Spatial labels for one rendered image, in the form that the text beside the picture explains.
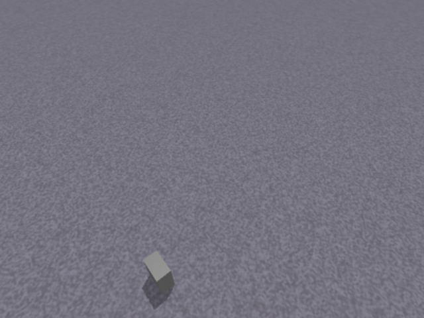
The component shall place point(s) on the carton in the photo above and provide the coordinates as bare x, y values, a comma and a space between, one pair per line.
159, 272

